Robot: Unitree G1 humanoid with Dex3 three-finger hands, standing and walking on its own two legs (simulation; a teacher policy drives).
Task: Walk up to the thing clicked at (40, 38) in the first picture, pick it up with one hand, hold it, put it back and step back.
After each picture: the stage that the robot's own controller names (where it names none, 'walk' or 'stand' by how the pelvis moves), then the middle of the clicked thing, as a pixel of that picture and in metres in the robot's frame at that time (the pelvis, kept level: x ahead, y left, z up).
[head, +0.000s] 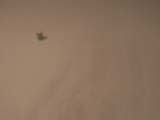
stand; (39, 35) +1.46 +0.49 -0.72
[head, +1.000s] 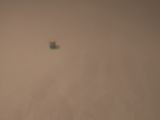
walk; (52, 44) +1.38 +0.24 -0.70
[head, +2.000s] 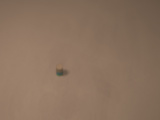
walk; (59, 70) +0.86 +0.14 -0.71
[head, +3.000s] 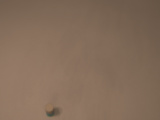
walk; (49, 110) +0.50 +0.19 -0.71
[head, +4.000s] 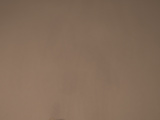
stand; out of the picture +0.34 +0.20 -0.70
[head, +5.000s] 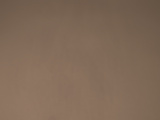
stand; out of the picture +0.31 +0.21 -0.72
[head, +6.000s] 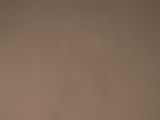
stand; out of the picture +0.35 +0.20 -0.73
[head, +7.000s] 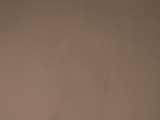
stand; out of the picture +0.33 +0.19 -0.73
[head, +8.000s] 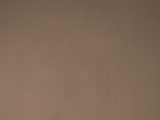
stand; out of the picture +0.33 +0.19 -0.73
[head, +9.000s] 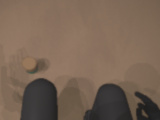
go down; (30, 65) +0.41 +0.23 -0.38
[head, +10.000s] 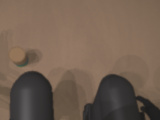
go down; (19, 57) +0.40 +0.26 -0.30
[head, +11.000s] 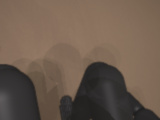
close in; out of the picture +0.38 +0.29 -0.23
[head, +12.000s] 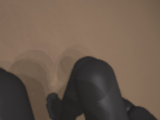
close; out of the picture +0.38 +0.30 -0.21
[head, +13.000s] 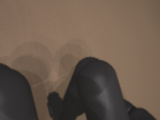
lift; out of the picture +0.37 +0.29 -0.22
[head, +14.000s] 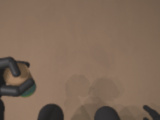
lift; (21, 81) +0.32 +0.20 -0.01
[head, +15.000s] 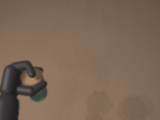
hold; (35, 85) +0.32 +0.16 +0.01
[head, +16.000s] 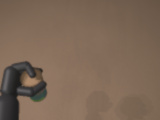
hold; (35, 86) +0.32 +0.17 +0.00
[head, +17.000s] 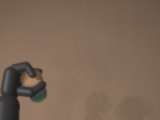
hold; (35, 86) +0.32 +0.17 +0.00
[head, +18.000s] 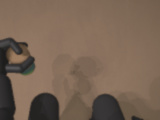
crouch; (22, 60) +0.40 +0.21 -0.08
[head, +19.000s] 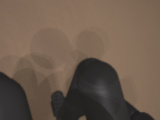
lower; out of the picture +0.39 +0.31 -0.22
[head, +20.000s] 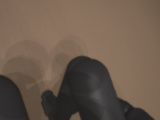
lower; out of the picture +0.39 +0.32 -0.22
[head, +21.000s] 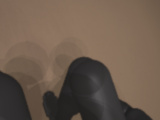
lower; out of the picture +0.39 +0.32 -0.22
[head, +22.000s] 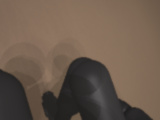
lower; out of the picture +0.39 +0.32 -0.22
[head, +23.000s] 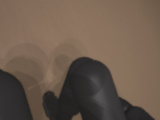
loosen; out of the picture +0.38 +0.32 -0.22
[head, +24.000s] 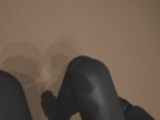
withdraw; out of the picture +0.37 +0.31 -0.22
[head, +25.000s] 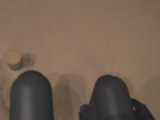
walk; (14, 60) +0.41 +0.27 -0.29
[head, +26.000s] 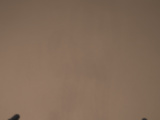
stand; out of the picture +0.35 +0.19 -0.65
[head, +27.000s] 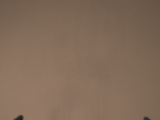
stand; out of the picture +0.37 +0.20 -0.67
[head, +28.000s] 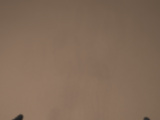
stand; out of the picture +0.36 +0.20 -0.67
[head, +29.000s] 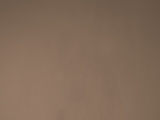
stand; out of the picture +0.38 +0.18 -0.72
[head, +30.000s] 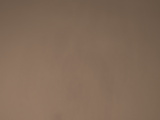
stand; out of the picture +0.34 +0.19 -0.73
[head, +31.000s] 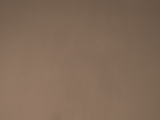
walk; out of the picture +0.34 +0.20 -0.73
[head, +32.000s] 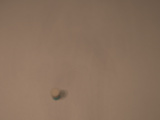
walk; (55, 94) +0.48 +0.17 -0.70
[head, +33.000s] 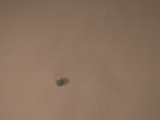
walk; (59, 80) +0.71 +0.26 -0.70
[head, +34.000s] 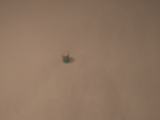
stand; (65, 57) +0.98 +0.20 -0.70
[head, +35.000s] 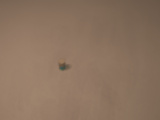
stand; (61, 64) +0.95 +0.18 -0.72
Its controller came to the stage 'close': yes
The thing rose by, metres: 0.70
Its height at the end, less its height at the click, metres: +0.00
